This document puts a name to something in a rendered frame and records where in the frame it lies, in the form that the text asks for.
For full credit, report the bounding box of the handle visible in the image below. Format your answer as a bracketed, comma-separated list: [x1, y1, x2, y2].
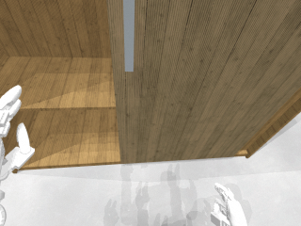
[123, 0, 135, 72]

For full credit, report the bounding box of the wardrobe door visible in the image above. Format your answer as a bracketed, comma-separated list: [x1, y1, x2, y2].
[240, 88, 301, 151]
[106, 0, 301, 164]

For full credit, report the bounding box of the left robot hand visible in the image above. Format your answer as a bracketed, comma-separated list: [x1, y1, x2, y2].
[0, 85, 35, 185]

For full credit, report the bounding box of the right robot hand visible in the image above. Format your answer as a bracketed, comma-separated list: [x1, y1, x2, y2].
[211, 183, 247, 226]

